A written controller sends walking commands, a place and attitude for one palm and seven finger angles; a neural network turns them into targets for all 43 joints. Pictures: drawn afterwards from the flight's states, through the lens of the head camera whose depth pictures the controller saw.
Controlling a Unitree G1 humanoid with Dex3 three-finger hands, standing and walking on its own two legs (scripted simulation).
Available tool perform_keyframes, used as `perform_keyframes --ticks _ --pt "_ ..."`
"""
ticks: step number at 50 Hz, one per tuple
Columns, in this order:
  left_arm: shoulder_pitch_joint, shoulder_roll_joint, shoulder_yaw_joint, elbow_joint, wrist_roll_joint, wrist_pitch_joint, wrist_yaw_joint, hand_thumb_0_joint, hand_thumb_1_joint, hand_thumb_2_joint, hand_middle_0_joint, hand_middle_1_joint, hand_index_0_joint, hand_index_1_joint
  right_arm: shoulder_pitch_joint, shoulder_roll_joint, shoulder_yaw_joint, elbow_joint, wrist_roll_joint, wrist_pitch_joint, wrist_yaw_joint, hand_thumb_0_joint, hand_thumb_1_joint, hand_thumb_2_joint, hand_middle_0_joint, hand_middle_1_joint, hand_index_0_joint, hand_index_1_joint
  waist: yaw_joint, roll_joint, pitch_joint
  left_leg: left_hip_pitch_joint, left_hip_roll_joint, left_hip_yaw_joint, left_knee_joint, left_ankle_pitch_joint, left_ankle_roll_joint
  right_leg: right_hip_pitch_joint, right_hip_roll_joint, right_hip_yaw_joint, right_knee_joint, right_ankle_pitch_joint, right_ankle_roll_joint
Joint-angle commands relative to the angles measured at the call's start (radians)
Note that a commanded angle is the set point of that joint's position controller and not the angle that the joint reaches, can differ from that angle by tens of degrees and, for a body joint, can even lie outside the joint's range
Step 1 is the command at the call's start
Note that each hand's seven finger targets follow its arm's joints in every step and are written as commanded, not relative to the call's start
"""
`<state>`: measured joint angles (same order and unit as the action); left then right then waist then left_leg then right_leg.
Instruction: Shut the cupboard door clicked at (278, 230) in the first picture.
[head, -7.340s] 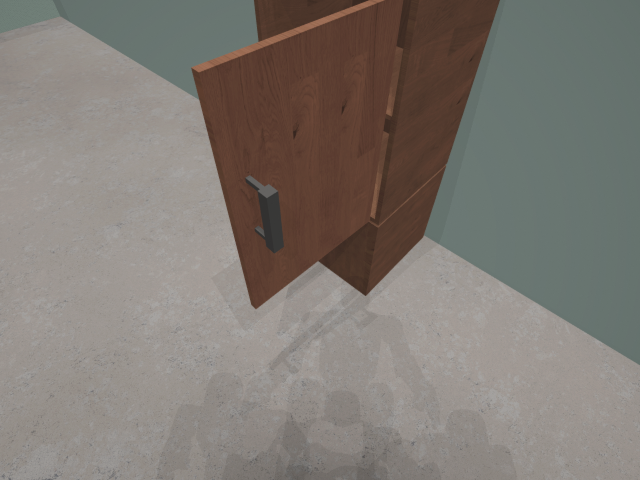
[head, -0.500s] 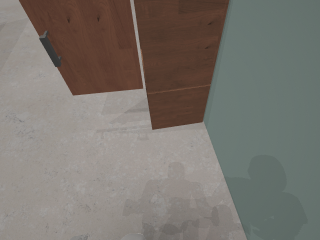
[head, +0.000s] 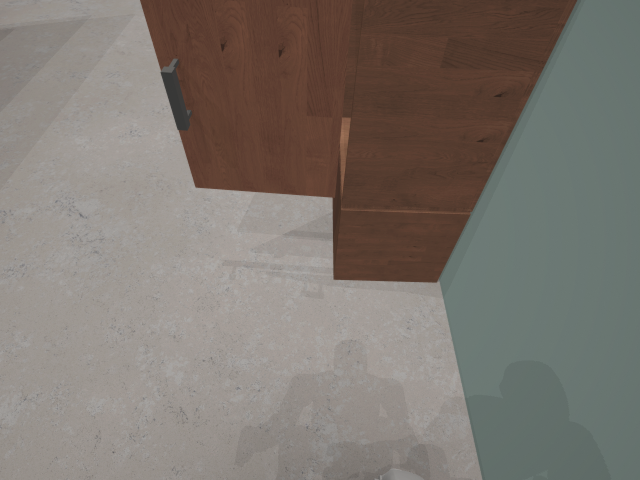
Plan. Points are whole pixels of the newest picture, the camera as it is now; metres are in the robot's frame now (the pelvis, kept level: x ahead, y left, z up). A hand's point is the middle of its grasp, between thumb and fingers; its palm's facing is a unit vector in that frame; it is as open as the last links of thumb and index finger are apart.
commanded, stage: take the last steps up to it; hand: left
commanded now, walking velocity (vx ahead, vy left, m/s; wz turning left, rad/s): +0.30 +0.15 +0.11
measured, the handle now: (179, 95) +0.87 +0.40 -0.02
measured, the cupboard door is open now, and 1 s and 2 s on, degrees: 87 87 87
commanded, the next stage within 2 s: come to a stop and stand still in 0.86 s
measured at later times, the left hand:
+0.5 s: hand out of the picture +0.12 +0.20 -0.17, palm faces +0.17 -0.97 -0.20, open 7.3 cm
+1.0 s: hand (202, 292) +0.44 +0.25 -0.16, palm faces +0.06 -0.97 -0.22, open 7.4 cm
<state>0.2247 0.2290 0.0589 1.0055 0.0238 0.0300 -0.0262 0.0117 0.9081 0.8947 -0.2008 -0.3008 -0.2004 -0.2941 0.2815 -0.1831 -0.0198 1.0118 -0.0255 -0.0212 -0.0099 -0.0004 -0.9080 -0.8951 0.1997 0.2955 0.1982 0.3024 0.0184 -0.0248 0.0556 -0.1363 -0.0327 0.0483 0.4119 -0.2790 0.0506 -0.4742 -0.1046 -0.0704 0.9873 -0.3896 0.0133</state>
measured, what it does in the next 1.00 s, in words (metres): walks ahead: right foot, then left foot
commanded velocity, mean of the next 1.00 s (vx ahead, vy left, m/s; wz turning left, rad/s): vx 0.22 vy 0.12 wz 0.01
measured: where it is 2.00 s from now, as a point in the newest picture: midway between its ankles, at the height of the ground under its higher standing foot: (291, 426)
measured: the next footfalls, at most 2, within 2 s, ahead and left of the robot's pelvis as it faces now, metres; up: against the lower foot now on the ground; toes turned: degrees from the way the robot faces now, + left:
right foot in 0.16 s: +0.14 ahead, -0.13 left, +0.00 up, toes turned -7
left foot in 0.54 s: +0.30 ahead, +0.18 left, +0.00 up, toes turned +12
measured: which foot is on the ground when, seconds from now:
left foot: down 0.00-0.16, up 0.18-0.52, down 0.54-0.92, up 0.94-1.00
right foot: up 0.00-0.14, down 0.16-0.54, up 0.56-0.88, down 0.90-1.00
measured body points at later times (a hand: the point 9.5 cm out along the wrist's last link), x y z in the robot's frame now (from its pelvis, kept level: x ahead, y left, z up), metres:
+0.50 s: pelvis +0.17 +0.02 +0.00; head +0.20 +0.03 +0.45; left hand +0.11 +0.25 -0.15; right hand +0.27 -0.21 -0.15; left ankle +0.24 +0.17 -0.72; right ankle +0.10 -0.13 -0.74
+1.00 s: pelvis +0.34 +0.07 -0.01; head +0.37 +0.04 +0.44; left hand +0.43 +0.30 -0.14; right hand +0.32 -0.16 -0.18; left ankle +0.27 +0.18 -0.69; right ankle +0.39 -0.01 -0.74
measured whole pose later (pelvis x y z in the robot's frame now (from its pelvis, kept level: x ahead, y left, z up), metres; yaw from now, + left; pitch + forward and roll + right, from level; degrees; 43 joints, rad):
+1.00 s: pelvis +0.34 +0.07 -0.01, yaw +3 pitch -1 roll +2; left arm 0.16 0.15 0.03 0.96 0.02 -0.05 0.00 0.00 0.91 0.89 -0.20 -0.30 -0.20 -0.29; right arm 0.32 -0.19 -0.04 1.11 -0.02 0.00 0.00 0.00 -0.92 -0.90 0.20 0.30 0.20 0.30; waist -0.01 0.02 0.07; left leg -0.29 0.01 0.09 0.92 -0.48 -0.01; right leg -0.31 -0.05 -0.14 0.60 -0.27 -0.07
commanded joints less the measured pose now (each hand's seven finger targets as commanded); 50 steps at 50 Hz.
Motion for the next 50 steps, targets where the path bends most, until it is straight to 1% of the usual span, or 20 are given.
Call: perform_keyframes --ticks 1,4,6,7,8,9,11,15,22,25,26,27,29,31,36,43,44,46,47,50 --pt "-0.108 0.026 0.000 -0.102 -0.002 -0.043 -0.001 0.000 0.900 0.900 -0.200 -0.300 -0.200 -0.300 0.066 -0.165 -0.038 -0.006 0.000 -0.019 -0.004 0.000 -0.900 -0.900 0.200 0.300 0.200 0.300 -0.034 0.134 0.019 -0.007 0.237 -0.182 -0.202 0.105 0.148 0.009 0.017 -0.036 -0.197 0.037 0.011" --pt "-0.084 0.032 0.004 -0.096 0.001 -0.049 0.000 0.000 0.900 0.900 -0.200 -0.300 -0.200 -0.300 0.070 -0.159 -0.039 0.011 0.000 -0.016 -0.002 0.000 -0.900 -0.900 0.200 0.300 0.200 0.300 -0.012 0.128 0.028 -0.059 0.227 -0.169 -0.152 0.093 0.136 0.138 0.045 -0.059 -0.318 0.076 0.010" --pt "0.038 0.059 0.021 -0.056 0.002 -0.058 0.005 0.000 0.900 0.900 -0.200 -0.300 -0.200 -0.300 0.047 -0.144 -0.037 0.012 0.007 -0.015 -0.002 0.000 -0.900 -0.900 0.200 0.300 0.200 0.300 0.048 0.059 0.012 -0.193 0.162 -0.117 0.004 0.051 0.081 0.396 0.048 -0.048 -0.463 0.144 -0.003" --pt "0.164 0.124 0.039 -0.024 0.008 -0.070 0.011 0.000 0.900 0.900 -0.200 -0.300 -0.200 -0.300 0.046 -0.117 -0.035 0.005 0.016 -0.020 0.003 0.000 -0.900 -0.900 0.200 0.300 0.200 0.300 0.102 -0.071 -0.045 -0.336 0.078 -0.037 0.213 -0.034 0.031 0.607 -0.082 0.110 -0.556 0.056 -0.043" --pt "0.280 0.226 0.062 0.006 0.008 -0.076 0.022 0.000 0.900 0.900 -0.200 -0.300 -0.200 -0.300 0.053 -0.076 -0.033 -0.028 0.020 -0.020 0.010 0.000 -0.900 -0.900 0.200 0.300 0.200 0.300 0.134 -0.328 -0.094 -0.516 -0.021 0.038 0.508 -0.300 -0.021 0.736 -0.375 0.492 -0.728 -0.009 -0.150" --pt "0.274 0.231 0.060 -0.003 -0.005 -0.073 0.033 0.000 0.900 0.900 -0.200 -0.300 -0.200 -0.300 0.019 -0.132 -0.045 -0.040 0.007 -0.008 0.011 0.000 -0.900 -0.900 0.200 0.300 0.200 0.300 0.118 -0.256 -0.056 -0.529 0.043 -0.063 0.698 -0.330 -0.030 0.579 -0.447 0.619 -0.828 -0.191 -0.211" --pt "0.127 0.132 0.037 -0.031 -0.004 -0.076 0.042 0.000 0.900 0.900 -0.200 -0.300 -0.200 -0.300 -0.072 -0.105 -0.052 -0.043 0.000 0.004 0.020 0.000 -0.900 -0.900 0.200 0.300 0.200 0.300 0.054 -0.160 0.084 -0.552 0.123 -0.115 0.788 -0.123 -0.041 0.334 -0.369 0.469 -0.852 -0.209 -0.180" --pt "0.094 0.069 0.026 -0.022 0.000 -0.104 0.040 0.000 0.900 0.900 -0.200 -0.300 -0.200 -0.300 -0.005 -0.030 -0.042 -0.001 -0.002 0.020 0.040 0.000 -0.900 -0.900 0.200 0.300 0.200 0.300 -0.002 -0.117 -0.009 -0.427 0.144 -0.029 0.615 0.028 -0.084 0.305 -0.244 0.113 -0.823 0.172 -0.117" --pt "0.144 0.121 0.035 0.041 0.007 -0.108 0.033 0.000 0.900 0.900 -0.200 -0.300 -0.200 -0.300 -0.127 -0.016 -0.032 -0.065 0.005 -0.005 0.061 0.000 -0.900 -0.900 0.200 0.300 0.200 0.300 0.030 -0.148 -0.008 -0.306 0.089 0.068 0.213 0.064 -0.080 0.369 -0.232 0.014 -0.734 0.363 -0.107" --pt "0.103 0.119 0.040 0.039 0.004 -0.090 0.032 0.000 0.900 0.900 -0.200 -0.300 -0.200 -0.300 0.003 -0.078 -0.042 -0.033 0.001 -0.019 0.050 0.000 -0.900 -0.900 0.200 0.300 0.200 0.300 -0.051 -0.093 -0.033 -0.007 0.046 0.116 0.058 0.092 -0.058 0.234 -0.177 -0.047 -0.569 0.311 -0.067" --pt "0.112 0.084 0.031 0.026 0.001 -0.084 0.027 0.000 0.900 0.900 -0.200 -0.300 -0.200 -0.300 0.129 -0.156 -0.061 0.001 -0.006 -0.025 0.037 0.000 -0.900 -0.900 0.200 0.300 0.200 0.300 -0.104 0.077 -0.107 0.193 0.128 0.018 0.038 0.054 -0.020 0.115 -0.110 -0.099 -0.338 0.236 -0.039" --pt "0.116 0.021 0.019 -0.008 -0.008 -0.081 0.021 0.000 0.900 0.900 -0.200 -0.300 -0.200 -0.300 0.255 -0.263 -0.090 0.026 -0.017 -0.028 0.019 0.000 -0.900 -0.900 0.200 0.300 0.200 0.300 -0.145 0.335 -0.181 0.328 0.367 -0.329 -0.057 0.034 0.086 -0.092 0.037 -0.158 -0.028 -0.174 0.006" --pt "-0.002 0.005 0.003 -0.062 -0.005 -0.086 0.028 0.000 0.900 0.900 -0.200 -0.300 -0.200 -0.300 0.225 -0.250 -0.075 0.020 -0.009 -0.022 -0.003 0.000 -0.900 -0.900 0.200 0.300 0.200 0.300 -0.130 0.231 -0.148 0.223 0.444 -0.392 -0.133 0.007 0.177 -0.231 0.010 0.006 0.296 -0.187 -0.037" --pt "-0.004 0.023 0.011 -0.033 -0.002 -0.072 0.019 0.000 0.900 0.900 -0.200 -0.300 -0.200 -0.300 0.076 -0.152 -0.049 -0.021 -0.005 -0.028 -0.008 0.000 -0.900 -0.900 0.200 0.300 0.200 0.300 -0.072 0.205 -0.049 0.032 0.388 -0.291 -0.197 -0.065 0.143 -0.205 -0.048 0.048 0.306 -0.029 -0.034" --pt "0.042 -0.026 0.000 -0.016 0.002 -0.049 0.012 0.000 0.900 0.900 -0.200 -0.300 -0.200 -0.300 0.031 -0.108 -0.039 -0.008 -0.004 -0.048 -0.009 0.000 -0.900 -0.900 0.200 0.300 0.200 0.300 -0.005 0.113 -0.031 -0.037 0.312 -0.078 -0.222 0.174 0.132 -0.052 -0.041 0.007 -0.006 0.055 -0.016" --pt "0.058 0.012 0.008 -0.030 0.006 -0.056 0.016 0.000 0.900 0.900 -0.200 -0.300 -0.200 -0.300 0.024 -0.113 -0.033 0.019 0.000 -0.026 0.000 0.000 -0.900 -0.900 0.200 0.300 0.200 0.300 0.038 0.049 0.001 -0.145 0.238 -0.011 -0.076 0.093 0.080 0.294 0.040 -0.052 -0.423 0.172 -0.029" --pt "0.135 0.051 0.021 -0.011 0.008 -0.063 0.019 0.000 0.900 0.900 -0.200 -0.300 -0.200 -0.300 0.017 -0.102 -0.031 0.019 0.006 -0.028 0.003 0.000 -0.900 -0.900 0.200 0.300 0.200 0.300 0.078 -0.022 -0.023 -0.218 0.170 0.042 0.053 0.028 0.035 0.435 0.004 0.017 -0.503 0.177 -0.043" --pt "0.265 0.198 0.046 0.010 0.000 -0.072 0.030 0.000 0.900 0.900 -0.200 -0.300 -0.200 -0.300 0.026 -0.077 -0.031 -0.022 0.009 -0.021 0.014 0.000 -0.900 -0.900 0.200 0.300 0.200 0.300 0.108 -0.270 -0.062 -0.461 0.021 0.095 0.524 -0.367 -0.052 0.572 -0.381 0.541 -0.782 0.116 -0.240" --pt "0.223 0.170 0.039 0.002 -0.006 -0.082 0.039 0.000 0.900 0.900 -0.200 -0.300 -0.200 -0.300 -0.006 -0.104 -0.039 -0.012 0.004 -0.013 0.009 0.000 -0.900 -0.900 0.200 0.300 0.200 0.300 0.091 -0.244 -0.043 -0.472 0.068 -0.022 0.646 -0.296 -0.054 0.488 -0.368 0.561 -0.803 0.117 -0.247" --pt "0.065 0.066 0.008 -0.036 -0.009 -0.089 0.052 0.000 0.900 0.900 -0.200 -0.300 -0.200 -0.300 -0.001 -0.045 -0.027 0.022 0.011 0.005 0.005 0.000 -0.900 -0.900 0.200 0.300 0.200 0.300 0.006 -0.078 -0.022 -0.382 0.122 -0.053 0.596 -0.121 -0.087 0.334 -0.264 0.229 -0.741 0.583 -0.198"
